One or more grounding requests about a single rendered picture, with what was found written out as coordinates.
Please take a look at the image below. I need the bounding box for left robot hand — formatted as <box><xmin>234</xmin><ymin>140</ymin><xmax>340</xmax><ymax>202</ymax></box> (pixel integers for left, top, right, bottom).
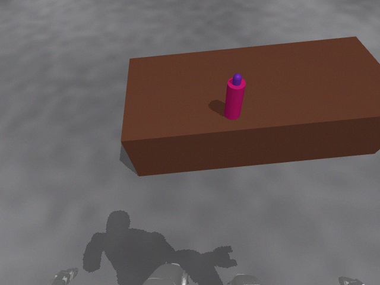
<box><xmin>47</xmin><ymin>268</ymin><xmax>78</xmax><ymax>285</ymax></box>

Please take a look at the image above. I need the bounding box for bottle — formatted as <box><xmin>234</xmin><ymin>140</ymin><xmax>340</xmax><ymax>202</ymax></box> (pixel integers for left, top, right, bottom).
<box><xmin>224</xmin><ymin>74</ymin><xmax>246</xmax><ymax>120</ymax></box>

